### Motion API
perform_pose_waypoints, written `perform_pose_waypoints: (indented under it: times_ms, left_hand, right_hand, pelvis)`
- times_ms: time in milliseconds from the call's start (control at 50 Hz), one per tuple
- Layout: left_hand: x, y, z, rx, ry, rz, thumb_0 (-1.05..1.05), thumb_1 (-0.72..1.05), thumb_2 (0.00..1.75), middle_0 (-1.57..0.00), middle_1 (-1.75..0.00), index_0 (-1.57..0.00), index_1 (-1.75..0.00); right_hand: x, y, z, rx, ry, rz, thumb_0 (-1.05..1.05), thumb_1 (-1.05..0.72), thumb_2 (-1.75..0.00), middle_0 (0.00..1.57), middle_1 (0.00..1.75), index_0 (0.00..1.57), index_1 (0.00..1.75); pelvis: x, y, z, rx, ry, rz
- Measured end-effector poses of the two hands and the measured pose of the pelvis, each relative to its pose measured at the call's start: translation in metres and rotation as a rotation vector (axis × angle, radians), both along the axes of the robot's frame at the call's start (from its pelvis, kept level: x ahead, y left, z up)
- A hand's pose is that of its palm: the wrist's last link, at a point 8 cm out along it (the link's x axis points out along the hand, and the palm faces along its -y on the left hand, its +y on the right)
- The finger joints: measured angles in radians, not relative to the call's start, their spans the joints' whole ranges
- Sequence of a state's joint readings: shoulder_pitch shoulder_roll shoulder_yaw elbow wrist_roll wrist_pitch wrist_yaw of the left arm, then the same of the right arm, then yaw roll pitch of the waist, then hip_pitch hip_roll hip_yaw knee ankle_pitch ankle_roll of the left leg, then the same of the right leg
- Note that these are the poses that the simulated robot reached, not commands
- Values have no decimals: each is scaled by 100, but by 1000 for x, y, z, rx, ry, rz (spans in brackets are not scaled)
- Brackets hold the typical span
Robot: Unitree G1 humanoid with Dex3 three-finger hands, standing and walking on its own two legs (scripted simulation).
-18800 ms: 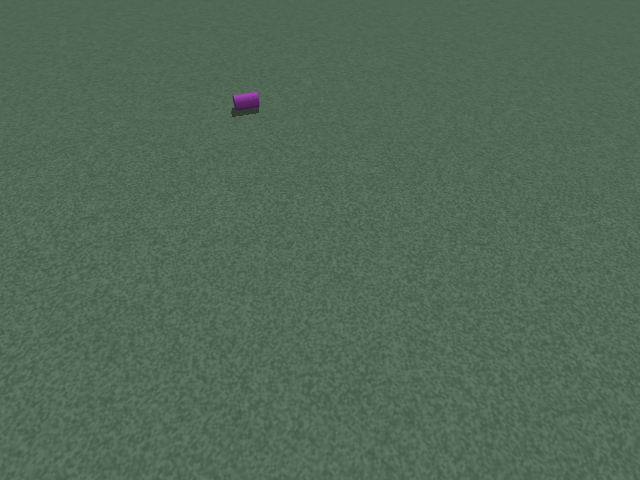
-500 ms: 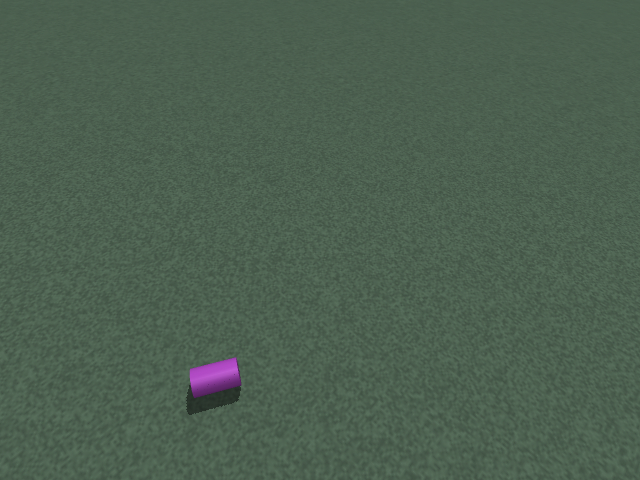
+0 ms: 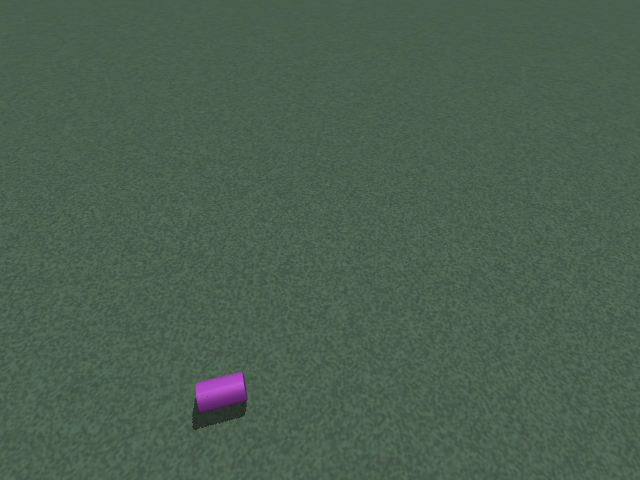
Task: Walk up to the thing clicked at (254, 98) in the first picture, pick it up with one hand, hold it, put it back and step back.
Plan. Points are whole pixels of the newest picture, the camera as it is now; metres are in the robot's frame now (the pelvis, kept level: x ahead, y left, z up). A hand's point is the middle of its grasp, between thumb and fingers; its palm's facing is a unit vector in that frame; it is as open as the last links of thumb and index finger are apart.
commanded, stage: walk up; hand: left
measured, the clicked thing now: (222, 391) +0.51 +0.30 -0.74
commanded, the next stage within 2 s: none
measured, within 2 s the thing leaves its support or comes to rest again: neither
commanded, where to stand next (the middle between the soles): +0.08 -0.01 m, yaw -1 degrees
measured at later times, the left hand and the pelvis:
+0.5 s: hand out of the picture +0.16 +0.28 -0.17, palm faces -0.02 -0.93 -0.37, open 7.3 cm; pelvis +0.07 +0.01 -0.02, yaw -1 degrees
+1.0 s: hand out of the picture +0.10 +0.26 -0.16, palm faces +0.06 -0.92 -0.38, open 7.3 cm; pelvis +0.03 -0.01 -0.02, yaw +3 degrees
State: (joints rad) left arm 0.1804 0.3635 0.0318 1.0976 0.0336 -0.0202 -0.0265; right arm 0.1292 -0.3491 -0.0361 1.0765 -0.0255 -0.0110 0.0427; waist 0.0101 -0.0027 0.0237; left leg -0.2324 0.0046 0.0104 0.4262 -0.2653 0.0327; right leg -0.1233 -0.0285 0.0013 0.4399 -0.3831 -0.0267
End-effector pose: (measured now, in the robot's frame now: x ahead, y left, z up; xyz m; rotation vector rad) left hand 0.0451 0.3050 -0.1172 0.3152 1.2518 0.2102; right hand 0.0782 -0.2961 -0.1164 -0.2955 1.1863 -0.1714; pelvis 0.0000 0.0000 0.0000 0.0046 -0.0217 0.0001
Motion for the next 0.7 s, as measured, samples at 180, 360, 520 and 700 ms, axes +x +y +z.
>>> perform_pose_waypoints:
  times_ms: [180,360,520,700]
  left_hand:
    - [7,8,-2,29,7,25,0,91,89,-20,-30,-21,-30]
    - [57,28,-19,26,75,40,0,91,89,-20,-30,-21,-30]
    - [115,11,-17,34,-30,-20,0,91,89,-20,-30,-21,-30]
    - [106,-20,-5,80,-77,-63,0,91,89,-20,-30,-21,-30]
  right_hand:
    - [19,-21,-3,-47,47,1,1,-90,-90,20,30,21,30]
    - [72,4,1,-80,-7,2,0,-90,-90,20,30,21,30]
    - [104,2,-7,-62,-61,17,0,-90,-89,21,30,21,30]
    - [104,-33,-31,-39,-89,-17,0,-90,-89,21,30,21,30]
  pelvis:
    - [40,1,-9,-23,-15,2]
    - [71,17,-13,-11,-21,-6]
    - [68,3,-18,-11,-16,-24]
    - [46,-22,-30,20,-17,-25]
